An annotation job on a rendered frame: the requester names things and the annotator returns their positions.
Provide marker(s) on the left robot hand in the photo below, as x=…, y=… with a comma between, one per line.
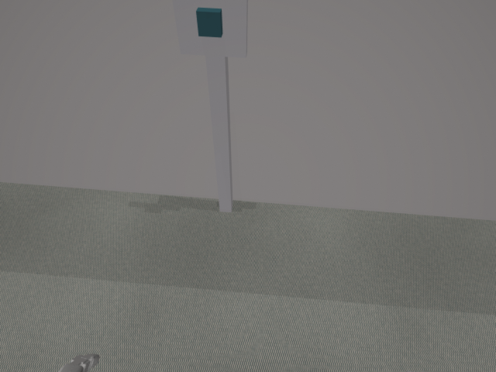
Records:
x=81, y=363

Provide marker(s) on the panel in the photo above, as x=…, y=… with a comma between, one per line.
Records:
x=216, y=50

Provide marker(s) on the button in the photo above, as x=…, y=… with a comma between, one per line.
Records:
x=209, y=22

